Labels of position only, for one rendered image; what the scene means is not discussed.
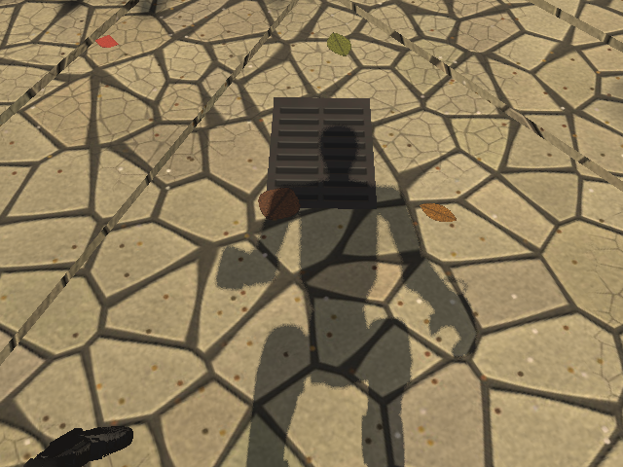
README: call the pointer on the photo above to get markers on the robot left hand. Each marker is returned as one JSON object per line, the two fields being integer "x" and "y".
{"x": 77, "y": 447}

